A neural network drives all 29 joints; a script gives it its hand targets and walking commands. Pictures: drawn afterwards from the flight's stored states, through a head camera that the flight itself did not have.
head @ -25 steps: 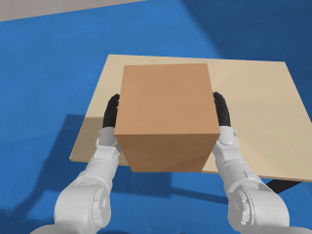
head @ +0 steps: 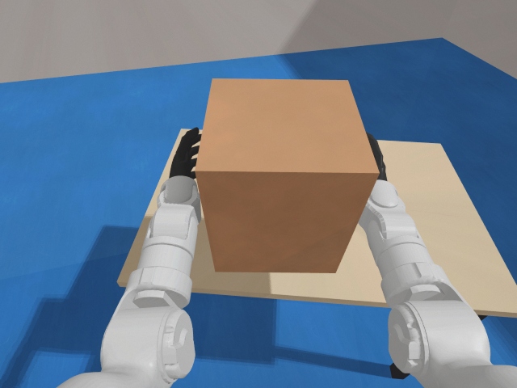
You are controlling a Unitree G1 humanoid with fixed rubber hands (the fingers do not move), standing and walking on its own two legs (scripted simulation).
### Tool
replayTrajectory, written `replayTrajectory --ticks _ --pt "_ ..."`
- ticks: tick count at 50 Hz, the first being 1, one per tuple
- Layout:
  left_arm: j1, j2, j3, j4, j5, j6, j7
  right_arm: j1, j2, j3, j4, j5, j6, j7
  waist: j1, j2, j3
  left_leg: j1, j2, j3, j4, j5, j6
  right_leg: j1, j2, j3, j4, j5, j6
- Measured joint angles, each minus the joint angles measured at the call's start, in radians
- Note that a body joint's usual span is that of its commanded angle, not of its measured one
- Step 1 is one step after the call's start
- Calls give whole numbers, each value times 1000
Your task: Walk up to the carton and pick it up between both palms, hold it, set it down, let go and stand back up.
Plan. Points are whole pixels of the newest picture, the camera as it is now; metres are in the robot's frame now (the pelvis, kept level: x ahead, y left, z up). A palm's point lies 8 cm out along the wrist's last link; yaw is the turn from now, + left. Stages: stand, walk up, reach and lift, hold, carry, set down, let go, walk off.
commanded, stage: reach and lift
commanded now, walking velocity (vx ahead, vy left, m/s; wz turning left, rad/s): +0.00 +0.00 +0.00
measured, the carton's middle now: (277, 181) +0.40 -0.04 +0.12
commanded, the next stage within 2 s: hold in 1.34 s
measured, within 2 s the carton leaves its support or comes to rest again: neither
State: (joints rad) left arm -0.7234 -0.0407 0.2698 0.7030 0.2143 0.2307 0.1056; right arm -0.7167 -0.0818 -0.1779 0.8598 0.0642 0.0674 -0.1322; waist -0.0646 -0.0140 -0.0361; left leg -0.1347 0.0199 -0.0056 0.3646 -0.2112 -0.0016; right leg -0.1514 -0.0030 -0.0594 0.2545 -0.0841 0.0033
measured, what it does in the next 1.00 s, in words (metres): stands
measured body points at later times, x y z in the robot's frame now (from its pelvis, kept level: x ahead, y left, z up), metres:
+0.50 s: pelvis -0.01 +0.00 +0.00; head -0.03 +0.02 +0.45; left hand +0.38 +0.15 +0.14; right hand +0.38 -0.16 +0.13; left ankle -0.01 +0.12 -0.75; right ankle +0.03 -0.12 -0.75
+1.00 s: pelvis -0.01 +0.00 +0.00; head -0.03 +0.02 +0.45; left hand +0.37 +0.14 +0.15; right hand +0.37 -0.16 +0.13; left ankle -0.01 +0.12 -0.75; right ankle +0.03 -0.12 -0.75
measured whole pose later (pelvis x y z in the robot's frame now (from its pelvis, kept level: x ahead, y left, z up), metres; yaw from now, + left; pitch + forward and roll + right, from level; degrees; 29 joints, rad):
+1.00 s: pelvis -0.01 +0.00 +0.00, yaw +1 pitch -7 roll -1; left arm -0.59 -0.04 0.24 0.22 0.25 0.57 0.02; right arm -0.59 -0.02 -0.12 0.53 0.10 0.26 -0.17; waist -0.07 -0.04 0.09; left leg -0.04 0.01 -0.02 0.36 -0.20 0.00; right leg -0.06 -0.01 -0.06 0.27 -0.09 0.00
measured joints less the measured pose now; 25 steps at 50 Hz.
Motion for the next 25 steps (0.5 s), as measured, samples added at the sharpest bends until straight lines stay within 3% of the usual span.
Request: replayTrajectory --ticks 5,10,18,25 --pt "110 -20 8 -162 23 71 -34 71 33 34 -75 -2 24 -8 5 -10 44 64 3 0 -21 5 -5 58 4 2 -8 -2 -4" --pt "172 8 -46 -267 -24 122 -36 132 61 53 -174 -2 52 -25 5 -17 63 42 -3 -23 -10 13 -8 44 -2 -18 6 -4 -7" --pt "138 42 -82 -306 -61 165 -31 128 78 24 -264 -17 107 -31 8 -21 52 -2 -14 -42 -2 28 -7 5 -13 -33 20 1 -7" --pt "123 23 -45 -342 -7 237 -54 97 67 35 -257 4 161 -31 -8 -29 63 40 -16 -39 -15 27 -4 46 -13 -26 6 1 -3"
